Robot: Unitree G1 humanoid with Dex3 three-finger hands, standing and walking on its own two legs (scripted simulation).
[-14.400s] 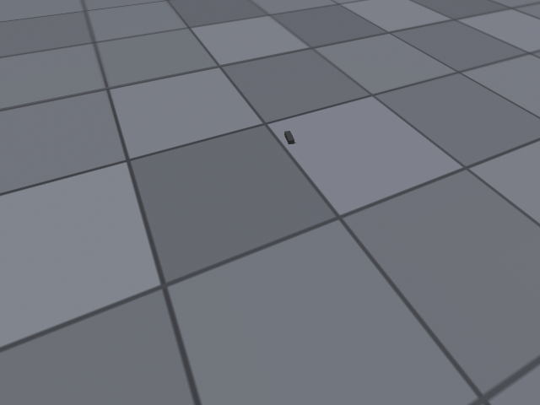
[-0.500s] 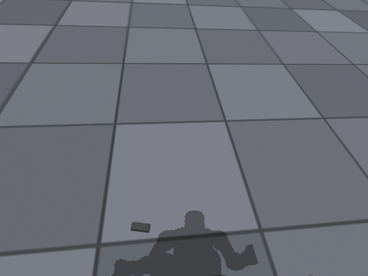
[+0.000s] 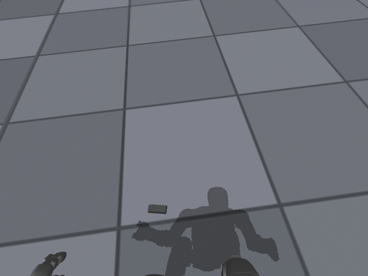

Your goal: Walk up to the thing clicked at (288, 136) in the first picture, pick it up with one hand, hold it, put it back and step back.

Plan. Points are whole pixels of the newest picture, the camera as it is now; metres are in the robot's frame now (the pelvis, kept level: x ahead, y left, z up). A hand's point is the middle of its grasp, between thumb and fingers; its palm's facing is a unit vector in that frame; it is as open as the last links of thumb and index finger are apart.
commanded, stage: walk up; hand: left
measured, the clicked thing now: (157, 209) +0.49 +0.20 -0.73
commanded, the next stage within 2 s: none
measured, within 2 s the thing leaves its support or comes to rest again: neither
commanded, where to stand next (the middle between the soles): +0.09 -0.01 m, yaw -4 degrees
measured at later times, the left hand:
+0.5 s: hand out of the picture +0.10 +0.25 -0.14, palm faces -0.06 -0.95 -0.31, open 7.3 cm
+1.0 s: hand out of the picture +0.13 +0.22 -0.10, palm faces -0.09 -0.92 -0.39, open 7.3 cm
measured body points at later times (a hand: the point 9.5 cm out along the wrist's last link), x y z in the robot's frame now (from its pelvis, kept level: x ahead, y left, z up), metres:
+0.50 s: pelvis +0.02 +0.00 +0.02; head +0.03 +0.01 +0.47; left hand +0.11 +0.30 -0.12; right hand +0.09 -0.32 -0.09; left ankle -0.03 +0.14 -0.71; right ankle +0.04 -0.13 -0.71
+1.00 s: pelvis +0.06 -0.04 +0.03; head +0.09 -0.06 +0.48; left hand +0.14 +0.27 -0.08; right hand +0.10 -0.37 -0.10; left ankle +0.07 +0.11 -0.63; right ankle +0.04 -0.13 -0.71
